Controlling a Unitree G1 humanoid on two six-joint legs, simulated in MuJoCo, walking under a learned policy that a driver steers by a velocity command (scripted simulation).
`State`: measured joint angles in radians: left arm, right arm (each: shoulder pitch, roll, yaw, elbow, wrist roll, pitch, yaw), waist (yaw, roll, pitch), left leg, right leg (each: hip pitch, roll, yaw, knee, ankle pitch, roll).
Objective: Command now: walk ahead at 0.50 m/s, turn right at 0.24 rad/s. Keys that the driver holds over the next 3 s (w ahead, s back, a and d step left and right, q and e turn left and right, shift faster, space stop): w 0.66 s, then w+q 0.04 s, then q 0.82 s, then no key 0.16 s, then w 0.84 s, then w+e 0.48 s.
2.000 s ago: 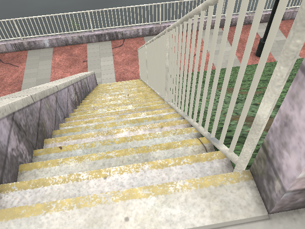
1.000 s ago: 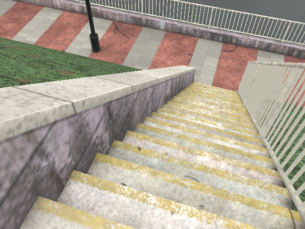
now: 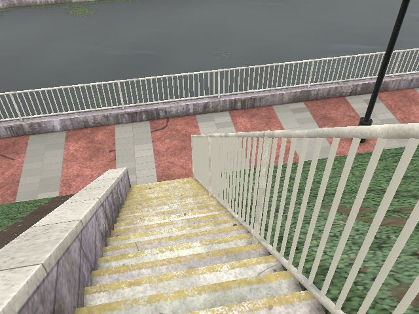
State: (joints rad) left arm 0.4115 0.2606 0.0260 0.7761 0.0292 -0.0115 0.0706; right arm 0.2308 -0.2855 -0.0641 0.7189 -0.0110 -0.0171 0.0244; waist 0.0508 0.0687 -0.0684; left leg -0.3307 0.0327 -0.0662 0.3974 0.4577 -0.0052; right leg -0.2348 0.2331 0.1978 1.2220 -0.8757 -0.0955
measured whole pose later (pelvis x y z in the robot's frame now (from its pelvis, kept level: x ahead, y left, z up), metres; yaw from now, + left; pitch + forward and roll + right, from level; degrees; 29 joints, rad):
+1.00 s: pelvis +0.40 -0.02 -0.33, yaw +5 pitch -2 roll +0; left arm 0.50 0.19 0.00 1.02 -0.01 -0.08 0.04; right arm 0.23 -0.23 -0.06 0.89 -0.06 0.05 -0.02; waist 0.00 0.02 0.02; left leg -0.74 -0.04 -0.08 1.05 0.33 0.03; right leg -0.30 -0.03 -0.17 0.95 -0.61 -0.06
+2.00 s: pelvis +0.54 -0.05 -0.49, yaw +29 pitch -2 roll +0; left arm 0.24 0.27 -0.01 0.69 -0.01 0.07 0.00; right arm 0.36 -0.25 -0.01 0.73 -0.03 0.08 -0.02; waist 0.00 -0.02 -0.07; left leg -0.40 -0.12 -0.21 0.70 -0.53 0.11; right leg -0.24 0.01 0.00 0.62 -0.42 -0.02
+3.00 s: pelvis +0.92 +0.19 -0.79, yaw +18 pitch -2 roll +2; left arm 0.24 0.23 0.06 0.94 0.04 -0.01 -0.02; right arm 0.50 -0.20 -0.02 1.09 -0.01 -0.10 -0.03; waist 0.00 -0.02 -0.01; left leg -0.21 0.04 0.22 1.15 -0.89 0.02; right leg -0.56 0.01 0.00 0.77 0.55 -0.10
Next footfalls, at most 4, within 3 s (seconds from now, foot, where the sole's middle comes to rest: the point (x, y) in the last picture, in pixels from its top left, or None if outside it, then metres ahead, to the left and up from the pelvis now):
0.02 left None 0.09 0.11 -0.85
0.66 right None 0.39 -0.10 -1.05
1.20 left None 0.59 0.10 -1.25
1.98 right None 0.62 -0.13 -1.25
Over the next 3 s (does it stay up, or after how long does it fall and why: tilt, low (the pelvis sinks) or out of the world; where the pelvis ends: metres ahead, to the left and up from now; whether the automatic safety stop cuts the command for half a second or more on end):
stays up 0.92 0.19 -0.79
